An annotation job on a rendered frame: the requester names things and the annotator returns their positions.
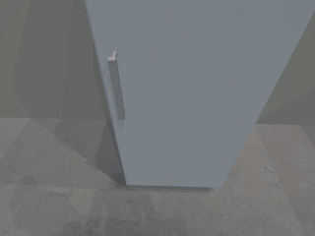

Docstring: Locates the fridge door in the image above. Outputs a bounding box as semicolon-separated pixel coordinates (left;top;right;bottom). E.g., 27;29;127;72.
86;0;315;188

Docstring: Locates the handle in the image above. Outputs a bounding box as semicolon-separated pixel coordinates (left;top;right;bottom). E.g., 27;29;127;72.
107;51;126;120

